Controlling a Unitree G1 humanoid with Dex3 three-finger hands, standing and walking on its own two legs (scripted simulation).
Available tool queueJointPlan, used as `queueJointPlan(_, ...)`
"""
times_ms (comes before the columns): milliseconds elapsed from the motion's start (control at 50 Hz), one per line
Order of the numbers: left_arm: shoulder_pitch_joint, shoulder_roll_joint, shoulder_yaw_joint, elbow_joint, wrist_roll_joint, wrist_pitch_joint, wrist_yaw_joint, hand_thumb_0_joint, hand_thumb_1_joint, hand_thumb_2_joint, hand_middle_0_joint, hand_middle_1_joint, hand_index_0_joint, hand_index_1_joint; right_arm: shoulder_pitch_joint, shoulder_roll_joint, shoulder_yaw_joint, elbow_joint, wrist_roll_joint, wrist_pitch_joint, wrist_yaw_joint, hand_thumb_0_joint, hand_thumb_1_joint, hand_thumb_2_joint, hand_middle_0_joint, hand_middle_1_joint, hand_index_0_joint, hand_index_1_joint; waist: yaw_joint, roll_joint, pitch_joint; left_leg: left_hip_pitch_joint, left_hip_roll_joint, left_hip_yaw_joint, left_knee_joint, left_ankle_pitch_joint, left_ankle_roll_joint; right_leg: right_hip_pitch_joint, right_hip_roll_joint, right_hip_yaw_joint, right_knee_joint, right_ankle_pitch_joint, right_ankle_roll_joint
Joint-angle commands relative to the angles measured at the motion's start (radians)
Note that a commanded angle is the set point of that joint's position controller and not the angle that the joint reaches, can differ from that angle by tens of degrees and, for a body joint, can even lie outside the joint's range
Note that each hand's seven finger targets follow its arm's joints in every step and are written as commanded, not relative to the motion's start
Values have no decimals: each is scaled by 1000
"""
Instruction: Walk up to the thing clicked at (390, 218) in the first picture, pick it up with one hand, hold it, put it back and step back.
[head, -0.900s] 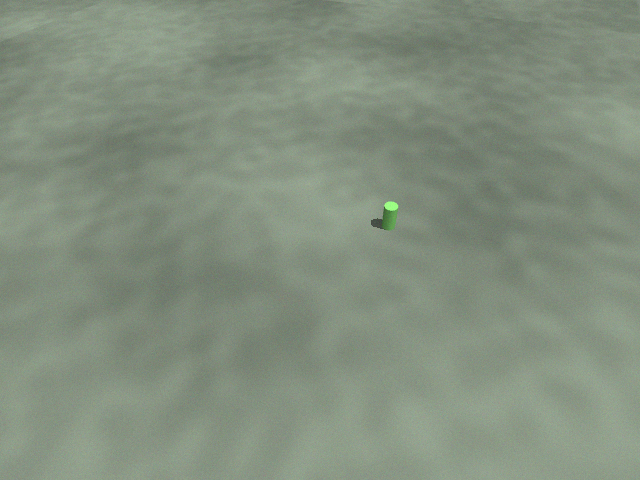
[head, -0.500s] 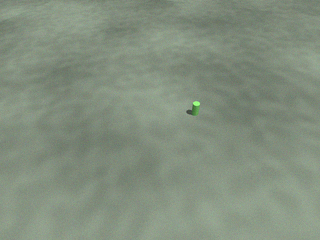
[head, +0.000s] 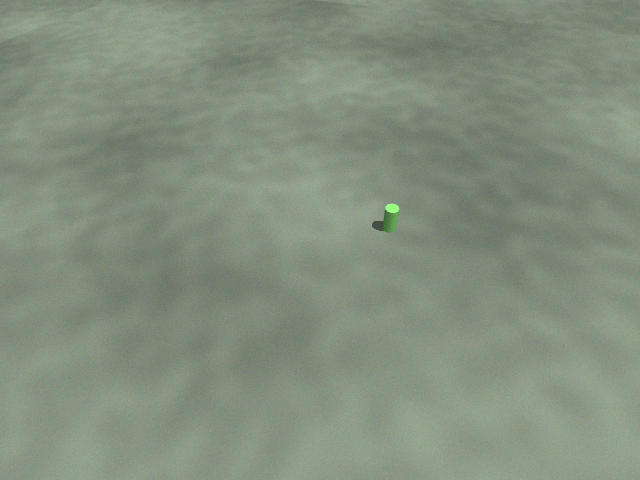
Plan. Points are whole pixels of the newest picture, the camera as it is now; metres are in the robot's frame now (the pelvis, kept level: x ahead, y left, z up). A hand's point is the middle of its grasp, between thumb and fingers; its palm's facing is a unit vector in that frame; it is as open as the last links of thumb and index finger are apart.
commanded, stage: stand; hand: left
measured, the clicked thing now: (390, 218) +1.29 -0.27 -0.72
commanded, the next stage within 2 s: walk up in 0.22 s
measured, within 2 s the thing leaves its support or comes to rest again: neither
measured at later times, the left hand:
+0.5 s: hand out of the picture +0.14 +0.24 -0.14, palm faces -0.17 -0.91 -0.39, open 7.4 cm
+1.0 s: hand (251, 370) +0.35 +0.15 -0.18, palm faces -0.32 -0.89 -0.33, open 7.4 cm
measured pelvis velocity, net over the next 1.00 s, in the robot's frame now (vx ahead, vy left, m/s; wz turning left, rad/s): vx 0.24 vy -0.10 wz -0.28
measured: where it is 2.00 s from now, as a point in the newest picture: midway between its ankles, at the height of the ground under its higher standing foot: (404, 357)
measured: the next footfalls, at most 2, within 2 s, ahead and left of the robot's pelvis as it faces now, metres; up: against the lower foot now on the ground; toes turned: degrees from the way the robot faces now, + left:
right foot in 0.52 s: +0.15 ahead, -0.23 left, +0.00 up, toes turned -14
left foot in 0.92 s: +0.37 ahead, +0.00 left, +0.00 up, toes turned -9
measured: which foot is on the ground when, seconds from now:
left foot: down 0.00-0.54, up 0.56-0.90, down 0.92-1.00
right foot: down 0.00-0.26, up 0.28-0.50, down 0.52-0.94, up 0.96-1.00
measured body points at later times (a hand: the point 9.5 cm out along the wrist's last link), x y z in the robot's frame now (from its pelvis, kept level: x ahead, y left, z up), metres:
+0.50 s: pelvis +0.04 -0.05 -0.02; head +0.04 -0.06 +0.43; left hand +0.15 +0.28 -0.12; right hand +0.05 -0.40 -0.13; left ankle +0.00 +0.13 -0.75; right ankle +0.10 -0.21 -0.74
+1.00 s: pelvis +0.24 -0.10 -0.03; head +0.25 -0.08 +0.42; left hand +0.37 +0.20 -0.15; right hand +0.23 -0.44 -0.11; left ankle +0.33 +0.00 -0.75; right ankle +0.13 -0.21 -0.70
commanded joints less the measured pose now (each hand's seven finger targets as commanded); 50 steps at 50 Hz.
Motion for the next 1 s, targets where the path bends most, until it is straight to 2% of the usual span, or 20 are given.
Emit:
queueJointPlan(0, -46, 218, 44, -64, 0, -26, 15, 0, 900, 900, -200, -300, -200, -300, -42, -206, -36, -57, 5, -28, -9, 0, -900, -900, 200, 300, 200, 300, 2, -8, -73, 11, 115, -83, -38, 148, 40, 3, -132, 102, -53, 169, -23)
queueJointPlan(180, -41, 218, 43, -61, -2, -22, 16, 0, 900, 900, -200, -300, -200, -300, -41, -211, -37, -52, 4, -27, -11, 0, -900, -900, 200, 300, 200, 300, 6, -4, -49, -1, 116, -90, -48, 126, 38, -7, -129, 100, -60, 133, -23)
queueJointPlan(200, 21, 302, 116, -148, 26, -19, -21, 0, 900, 900, -200, -300, -200, -300, 27, -322, -112, -124, -21, -55, 2, 0, -900, -900, 200, 300, 200, 300, -22, -26, -134, 128, 107, -72, 54, -329, 108, -141, -62, 129, 35, -302, -58)
queueJointPlan(220, -38, 283, 113, -154, 31, -10, -38, 0, 900, 900, -200, -300, -200, -300, 92, -342, -129, -95, -25, -62, 5, 0, -900, -900, 200, 300, 200, 300, -66, 23, -67, 211, 153, -141, 14, -511, 143, -382, -45, 105, 121, -426, -56)
queueJointPlan(240, -130, 250, 115, -198, 32, -4, -53, 0, 900, 900, -200, -300, -200, -300, 144, -372, -153, -98, -24, -66, 3, 0, -900, -900, 200, 300, 200, 300, -115, 144, 28, 202, 295, -301, -120, -609, 206, -552, -14, 33, 365, -319, -37)
queueJointPlan(280, -131, 257, 119, -240, 35, -9, -63, 0, 900, 900, -200, -300, -200, -300, 110, -391, -168, -150, -23, -84, 2, 0, -900, -900, 200, 300, 200, 300, -84, 91, 97, 101, 474, -430, -206, -520, 285, -645, -105, 135, 597, -263, -27)
queueJointPlan(380, 44, 250, 133, -233, 19, -8, -118, 0, 900, 900, -200, -300, -200, -300, -38, -350, -160, -240, -42, -95, 23, 0, -900, -900, 200, 300, 200, 300, 17, 188, 44, -55, 290, -60, -157, -386, 186, -358, -126, 26, 411, -184, -7)
queueJointPlan(420, 38, 252, 140, -234, 24, -12, -120, 0, 900, 900, -200, -300, -200, -300, -17, -341, -159, -245, -46, -90, 30, 0, -900, -900, 200, 300, 200, 300, 5, 159, 48, -143, 245, 15, -109, -376, 167, -240, -87, -41, 347, -140, -1)
queueJointPlan(480, 193, 263, 152, -189, 30, -23, -101, 0, 900, 900, -200, -300, -200, -300, -27, -324, -150, -254, -38, -71, 32, 0, -900, -900, 200, 300, 200, 300, 73, 32, 6, -271, 191, 111, 142, -432, 138, 3, -19, -135, 270, -36, -4)
queueJointPlan(500, 319, 307, 176, -163, 32, -31, -84, 0, 900, 900, -200, -300, -200, -300, -4, -283, -132, -257, -41, -63, 32, 0, -900, -900, 200, 300, 200, 300, 133, -112, -54, -366, 143, 143, 396, -387, 122, 170, 4, -90, 247, -138, -24)
queueJointPlan(520, 444, 405, 205, -155, 34, -40, -59, 0, 900, 900, -200, -300, -200, -300, -3, -178, -95, -290, -30, -63, 36, 0, -900, -900, 200, 300, 200, 300, 201, -425, -38, -560, 9, 170, 767, -459, 75, 202, -167, 279, 9, -498, -80)
queueJointPlan(540, 373, 464, 196, -206, 24, -48, -58, 0, 900, 900, -200, -300, -200, -300, -9, -234, -102, -321, -11, -59, 39, 0, -900, -900, 200, 300, 200, 300, 140, -354, -16, -612, -15, 40, 862, -414, 42, 76, -371, 753, -229, -695, -212)
queueJointPlan(560, 262, 469, 190, -247, 6, -49, -56, 0, 900, 900, -200, -300, -200, -300, -32, -304, -120, -303, -10, -56, 35, 0, -900, -900, 200, 300, 200, 300, 98, -186, 74, -591, 69, -36, 889, -342, 37, -43, -408, 771, -241, -766, -256)
queueJointPlan(660, 174, 352, 151, -285, -3, -66, -43, 0, 900, 900, -200, -300, -200, -300, 142, -293, -125, -232, -4, -57, 59, 0, -900, -900, 200, 300, 200, 300, 14, -140, 63, -417, 123, -21, 688, -152, 39, -151, -235, 344, -137, -367, -193)
queueJointPlan(800, 171, 353, 146, -345, 6, -82, -46, 0, 900, 900, -200, -300, -200, -300, 76, -270, -137, -309, -16, -74, 76, 0, -900, -900, 200, 300, 200, 300, 26, -89, 35, -295, 87, 47, 359, -67, 17, -188, -211, 235, -70, -277, -195)
queueJointPlan(880, 165, 289, 112, -363, 13, -78, -45, 0, 900, 900, -200, -300, -200, -300, 271, -298, -167, -267, -23, -98, 54, 0, -900, -900, 200, 300, 200, 300, -95, 44, -53, 134, 11, 87, 216, -109, 52, -396, -112, 107, 315, -52, -137)
queueJointPlan(900, 208, 211, 93, -371, 6, -80, -41, 0, 900, 900, -200, -300, -200, -300, 396, -370, -187, -258, -35, -109, 39, 0, -900, -900, 200, 300, 200, 300, -141, 271, -129, 254, 203, -210, 49, -369, 113, -492, -11, 22, 681, -26, -88)
queueJointPlan(920, 232, 219, 95, -362, -7, -77, -31, 0, 900, 900, -200, -300, -200, -300, 366, -435, -195, -287, -23, -114, 36, 0, -900, -900, 200, 300, 200, 300, -112, 300, -87, 242, 441, -679, -137, -532, 213, -680, 106, 57, 834, -321, -53)
queueJointPlan(940, 206, 310, 103, -349, 8, -76, -17, 0, 900, 900, -200, -300, -200, -300, 282, -431, -191, -305, 11, -111, 39, 0, -900, -900, 200, 300, 200, 300, -74, 147, -26, 98, 467, -693, -144, -529, 268, -648, 16, 158, 907, -313, -61)
queueJointPlan(980, 216, 315, 108, -315, -12, -75, -26, 0, 900, 900, -200, -300, -200, -300, 207, -351, -155, -328, 11, -110, 36, 0, -900, -900, 200, 300, 200, 300, -25, 67, 52, -7, 362, -386, -97, -343, 245, -598, -46, 154, 850, -193, -46)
